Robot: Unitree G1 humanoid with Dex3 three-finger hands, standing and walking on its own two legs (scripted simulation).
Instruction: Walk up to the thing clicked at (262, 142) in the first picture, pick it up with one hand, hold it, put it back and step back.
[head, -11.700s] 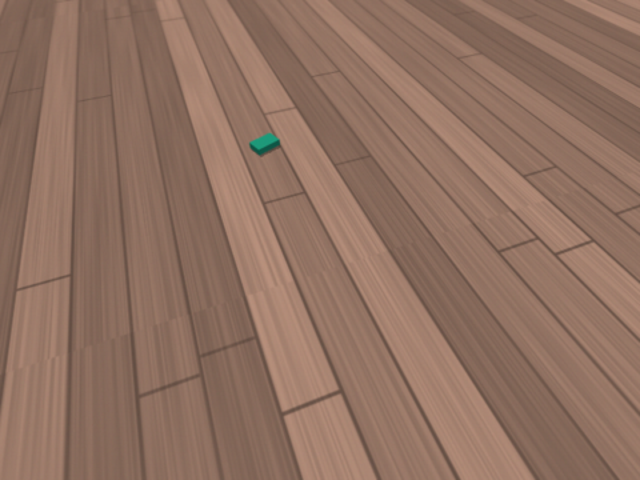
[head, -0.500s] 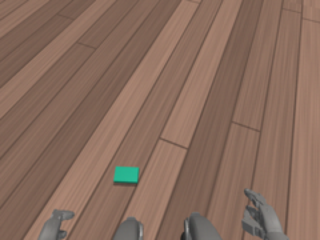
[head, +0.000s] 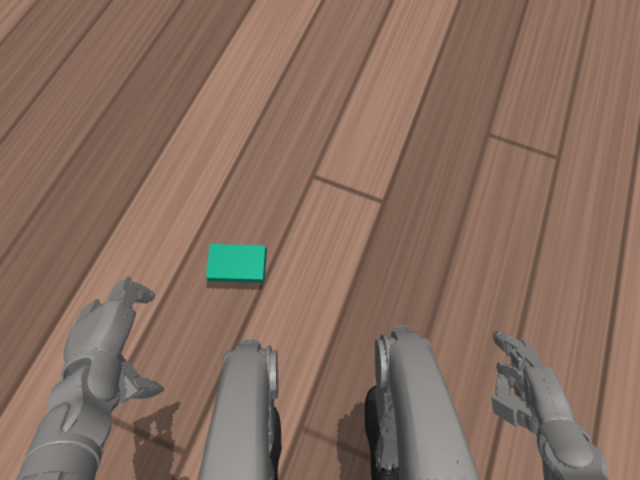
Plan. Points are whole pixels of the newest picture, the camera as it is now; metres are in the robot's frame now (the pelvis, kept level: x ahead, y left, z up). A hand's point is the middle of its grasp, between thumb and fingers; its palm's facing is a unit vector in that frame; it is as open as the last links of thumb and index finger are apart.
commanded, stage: rise first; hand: left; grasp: from above
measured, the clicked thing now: (237, 263) +0.51 +0.19 -0.50
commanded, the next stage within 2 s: none
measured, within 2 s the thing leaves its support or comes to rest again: neither
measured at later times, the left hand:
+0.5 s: hand (170, 306) +0.37 +0.27 -0.29, palm faces -0.50 -0.11 -0.86, open 13.9 cm
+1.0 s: hand (187, 286) +0.42 +0.25 -0.34, palm faces -0.50 +0.02 -0.86, open 14.0 cm
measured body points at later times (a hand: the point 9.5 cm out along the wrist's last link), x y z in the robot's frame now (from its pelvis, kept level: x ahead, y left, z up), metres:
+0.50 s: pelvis -0.05 +0.01 -0.13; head +0.17 +0.05 +0.26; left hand +0.39 +0.27 -0.24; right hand +0.03 -0.28 -0.25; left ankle +0.05 +0.13 -0.48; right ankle +0.07 -0.13 -0.48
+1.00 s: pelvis -0.03 +0.01 -0.17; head +0.21 +0.05 +0.21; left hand +0.44 +0.25 -0.29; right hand +0.02 -0.27 -0.28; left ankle +0.05 +0.13 -0.48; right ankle +0.07 -0.13 -0.48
